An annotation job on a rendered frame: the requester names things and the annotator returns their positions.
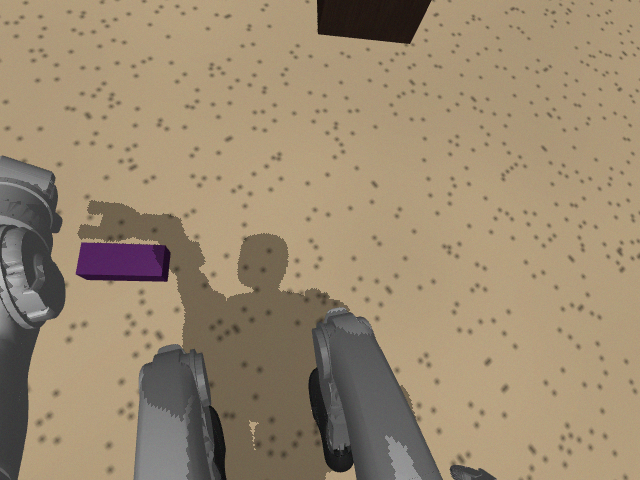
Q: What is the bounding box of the left robot arm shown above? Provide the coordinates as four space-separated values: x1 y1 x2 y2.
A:
0 155 66 480

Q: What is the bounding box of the right robot foot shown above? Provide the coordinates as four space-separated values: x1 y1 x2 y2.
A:
309 368 354 472

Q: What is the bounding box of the left robot foot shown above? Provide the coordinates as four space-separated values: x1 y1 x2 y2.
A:
209 406 227 480

